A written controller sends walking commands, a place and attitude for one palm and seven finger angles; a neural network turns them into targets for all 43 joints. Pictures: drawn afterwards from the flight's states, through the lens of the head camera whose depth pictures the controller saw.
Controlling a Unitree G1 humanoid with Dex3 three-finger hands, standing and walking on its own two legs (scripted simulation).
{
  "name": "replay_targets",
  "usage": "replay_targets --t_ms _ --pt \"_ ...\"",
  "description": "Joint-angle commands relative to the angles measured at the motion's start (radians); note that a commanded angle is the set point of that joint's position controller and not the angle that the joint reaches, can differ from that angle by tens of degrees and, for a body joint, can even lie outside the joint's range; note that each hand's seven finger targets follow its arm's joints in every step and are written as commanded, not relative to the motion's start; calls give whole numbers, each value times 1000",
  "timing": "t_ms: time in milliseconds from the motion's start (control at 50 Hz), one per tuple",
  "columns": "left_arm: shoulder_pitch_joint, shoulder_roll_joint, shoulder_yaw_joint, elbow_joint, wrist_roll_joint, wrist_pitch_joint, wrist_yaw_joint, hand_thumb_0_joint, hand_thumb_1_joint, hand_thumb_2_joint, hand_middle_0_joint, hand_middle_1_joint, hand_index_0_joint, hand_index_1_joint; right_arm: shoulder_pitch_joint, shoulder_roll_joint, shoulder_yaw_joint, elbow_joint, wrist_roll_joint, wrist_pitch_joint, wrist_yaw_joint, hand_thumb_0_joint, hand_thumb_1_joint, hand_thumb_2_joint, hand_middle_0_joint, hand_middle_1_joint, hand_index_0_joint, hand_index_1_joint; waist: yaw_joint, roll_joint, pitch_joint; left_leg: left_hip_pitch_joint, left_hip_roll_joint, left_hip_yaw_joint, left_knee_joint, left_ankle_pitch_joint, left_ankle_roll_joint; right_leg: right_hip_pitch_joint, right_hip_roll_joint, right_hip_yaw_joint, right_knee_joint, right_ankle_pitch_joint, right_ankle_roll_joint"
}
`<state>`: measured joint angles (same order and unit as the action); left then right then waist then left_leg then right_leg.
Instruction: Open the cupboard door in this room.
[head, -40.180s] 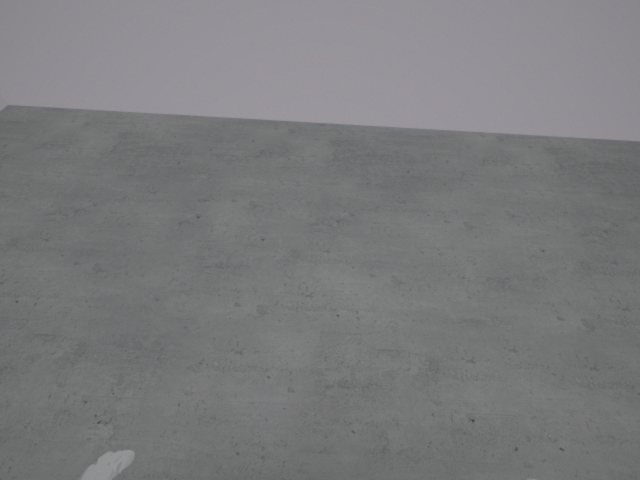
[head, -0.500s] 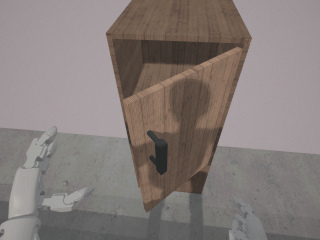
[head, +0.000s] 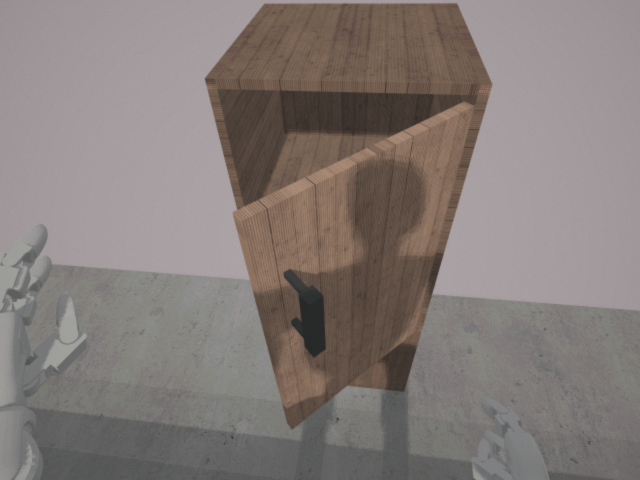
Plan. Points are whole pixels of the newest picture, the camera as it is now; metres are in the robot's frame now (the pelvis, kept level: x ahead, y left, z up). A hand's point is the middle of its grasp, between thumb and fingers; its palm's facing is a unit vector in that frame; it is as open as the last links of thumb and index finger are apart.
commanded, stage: draw the hand back to the body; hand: left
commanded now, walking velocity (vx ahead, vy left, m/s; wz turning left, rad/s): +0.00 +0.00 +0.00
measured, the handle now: (303, 313) +0.31 +0.07 +0.05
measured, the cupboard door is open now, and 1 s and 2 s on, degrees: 45 45 45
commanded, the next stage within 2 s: step back with the hand held close in 0.22 s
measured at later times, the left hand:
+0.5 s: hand (76, 344) +0.18 +0.26 +0.16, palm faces +0.44 -0.78 -0.45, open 7.4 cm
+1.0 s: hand out of the picture +0.09 +0.28 +0.15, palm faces +0.46 -0.75 -0.47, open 7.4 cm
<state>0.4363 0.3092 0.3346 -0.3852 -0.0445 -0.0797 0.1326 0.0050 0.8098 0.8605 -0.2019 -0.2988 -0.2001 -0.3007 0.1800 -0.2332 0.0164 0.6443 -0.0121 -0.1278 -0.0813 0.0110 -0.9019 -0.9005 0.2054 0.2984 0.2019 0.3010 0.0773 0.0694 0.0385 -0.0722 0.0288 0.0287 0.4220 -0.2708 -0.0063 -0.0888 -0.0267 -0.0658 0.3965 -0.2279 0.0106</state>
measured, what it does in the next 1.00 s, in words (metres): shifts its weight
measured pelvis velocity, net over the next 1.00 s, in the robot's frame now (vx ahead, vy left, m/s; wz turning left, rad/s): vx -0.11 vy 0.02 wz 0.00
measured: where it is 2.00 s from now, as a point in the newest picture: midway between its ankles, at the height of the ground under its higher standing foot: outside the picture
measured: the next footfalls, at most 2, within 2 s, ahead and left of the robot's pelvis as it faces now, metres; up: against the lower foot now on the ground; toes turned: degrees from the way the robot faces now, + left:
right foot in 1.42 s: -0.26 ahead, -0.10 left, +0.00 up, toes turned -2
left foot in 1.60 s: -0.17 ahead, +0.10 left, +0.00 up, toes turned +2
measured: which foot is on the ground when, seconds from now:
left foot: down 0.00-1.00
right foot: down 0.00-1.00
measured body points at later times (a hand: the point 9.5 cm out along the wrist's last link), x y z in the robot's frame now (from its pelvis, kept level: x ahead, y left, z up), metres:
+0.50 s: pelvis -0.02 -0.01 +0.00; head -0.01 -0.02 +0.45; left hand +0.15 +0.30 +0.18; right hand +0.17 -0.23 -0.08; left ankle -0.02 +0.12 -0.74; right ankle +0.00 -0.12 -0.74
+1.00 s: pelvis -0.11 +0.02 -0.02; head -0.09 +0.02 +0.43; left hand +0.06 +0.32 +0.17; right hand +0.07 -0.22 -0.09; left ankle -0.02 +0.12 -0.74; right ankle +0.00 -0.12 -0.74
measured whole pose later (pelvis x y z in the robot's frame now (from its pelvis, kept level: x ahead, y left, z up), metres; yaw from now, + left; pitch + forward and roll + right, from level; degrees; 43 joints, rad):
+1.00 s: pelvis -0.11 +0.02 -0.02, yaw +0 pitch -2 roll -1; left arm 0.52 0.37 0.43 -0.52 0.00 -0.19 0.15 0.01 0.89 0.90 -0.21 -0.30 -0.21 -0.30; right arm 0.20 -0.22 0.01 0.55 0.00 -0.07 -0.08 0.01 -0.90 -0.90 0.21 0.30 0.20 0.30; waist 0.02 0.00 0.07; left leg -0.41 0.02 0.03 0.68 -0.30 0.03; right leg -0.39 -0.04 -0.05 0.57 -0.15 0.02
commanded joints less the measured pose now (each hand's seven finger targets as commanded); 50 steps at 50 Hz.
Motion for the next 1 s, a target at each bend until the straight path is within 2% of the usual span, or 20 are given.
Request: replay_targets --t_ms 0,60,140,300,320,340,360,380,440,520,580,600,680,700,720,780,820,860,920,980 --pt "-61 201 110 -209 1 -68 7 0 900 900 -200 -300 -200 -300 -122 -96 -38 -164 2 -52 -10 0 -900 -900 200 300 200 300 0 -42 -112 -21 -12 -4 -65 291 21 64 19 14 -48 227 -22" --pt "-66 207 120 -230 -1 -73 7 0 900 900 -200 -300 -200 -300 -128 -85 -37 -164 3 -51 -11 0 -900 -900 200 300 200 300 1 -17 -119 -14 -17 5 -62 276 22 61 18 22 -56 226 -20" --pt "-63 200 117 -206 -3 -71 6 0 900 900 -200 -300 -200 -300 -132 -79 -35 -157 5 -51 -14 0 -900 -900 200 300 200 300 -3 -1 -79 -18 -18 10 -64 252 22 41 17 27 -72 210 -19" --pt "-78 192 105 -167 -3 -78 3 0 900 900 -200 -300 -200 -300 -139 -85 -39 -149 5 -58 -13 0 -900 -900 200 300 200 300 -4 -26 -52 -15 -15 7 -77 196 26 18 20 29 -99 135 -16" --pt "-149 228 128 -233 -5 -88 7 0 900 900 -200 -300 -200 -300 -143 -85 -38 -153 7 -60 -14 0 -900 -900 200 300 200 300 -6 -4 -78 -6 -17 5 -78 189 27 28 17 34 -98 129 -16" --pt "-193 331 240 -250 0 -120 10 0 900 900 -200 -300 -200 -300 -110 -106 -34 -188 18 -36 -9 0 -900 -900 200 300 200 300 -52 -70 15 -95 -1 -11 -43 126 39 -83 -22 99 -148 154 -12" --pt "-85 261 186 -174 1 -118 -3 0 900 900 -200 -300 -200 -300 -114 -94 -39 -172 13 -16 -8 0 -900 -900 200 300 200 300 -54 -122 -6 -85 -5 -17 -11 123 41 -94 -44 101 -156 155 -13" --pt "-50 244 163 -174 5 -113 -8 0 900 900 -200 -300 -200 -300 -120 -98 -42 -181 11 -4 -4 0 -900 -900 200 300 200 300 -55 -132 -4 -80 -6 -10 1 138 37 -108 -52 106 -158 176 -17" --pt "21 223 149 -202 4 -122 -8 0 900 900 -200 -300 -200 -300 -117 -107 -49 -198 10 19 -3 0 -900 -900 200 300 200 300 -59 -49 -87 -83 6 -4 5 222 30 -71 -60 85 -97 281 -16" --pt "94 246 175 -271 1 -121 3 0 900 900 -200 -300 -200 -300 -108 -112 -59 -226 13 42 -5 0 -900 -900 200 300 200 300 -58 -24 -211 -83 31 -14 6 392 21 7 -48 55 2 428 -8" --pt "114 282 215 -331 0 -126 12 0 900 900 -200 -300 -200 -300 -107 -109 -68 -248 18 55 -7 0 -900 -900 200 300 200 300 -56 -44 -238 -117 39 -22 11 413 19 15 -39 53 43 446 -4" --pt "122 297 230 -333 0 -127 16 0 900 900 -200 -300 -200 -300 -117 -108 -69 -247 18 58 -10 0 -900 -900 200 300 200 300 -53 -27 -237 -132 40 -29 7 406 19 15 -42 52 53 436 -5" --pt "136 281 229 -339 0 -134 24 0 900 900 -200 -300 -200 -300 -106 -107 -72 -257 22 58 -11 0 -900 -900 200 300 200 300 -58 -28 -185 -228 58 -47 -17 273 28 -18 -29 62 76 314 1" --pt "132 287 238 -348 2 -139 26 0 900 900 -200 -300 -200 -300 -112 -113 -74 -257 19 55 -12 0 -900 -900 200 300 200 300 -55 17 -177 -259 61 -56 -35 241 34 -9 -23 59 88 290 2" --pt "136 277 232 -343 5 -142 28 0 900 900 -200 -300 -200 -300 -104 -112 -71 -259 19 52 -12 0 -900 -900 200 300 200 300 -57 21 -162 -297 73 -67 -55 200 39 -1 -15 56 112 257 4" --pt "123 259 226 -330 16 -152 31 0 900 900 -200 -300 -200 -300 -94 -124 -72 -264 19 40 -9 0 -900 -900 200 300 200 300 -59 55 -124 -468 103 -95 -111 -48 68 55 2 60 186 160 9" --pt "100 247 219 -327 25 -161 32 0 900 900 -200 -300 -200 -300 -88 -126 -70 -266 21 28 -9 0 -900 -900 200 300 200 300 -64 47 -90 -571 111 -110 -131 -232 82 80 2 67 207 103 11" --pt "74 244 218 -315 36 -168 34 0 900 900 -200 -300 -200 -300 -75 -130 -71 -264 20 19 -8 0 -900 -900 200 300 200 300 -70 15 -61 -633 103 -110 -102 -340 91 63 -7 95 190 31 9" --pt "17 257 214 -341 44 -180 37 0 900 900 -200 -300 -200 -300 -58 -126 -71 -257 18 4 -8 0 -900 -900 200 300 200 300 -80 -65 -43 -559 49 -85 26 -381 73 -100 -54 170 56 -181 -14" --pt "-7 282 213 -373 34 -189 51 0 900 900 -200 -300 -200 -300 -32 -107 -61 -225 12 -6 -8 0 -900 -900 200 300 200 300 -85 -152 -71 -297 -22 -30 237 -253 25 -389 -137 213 -103 -366 -58"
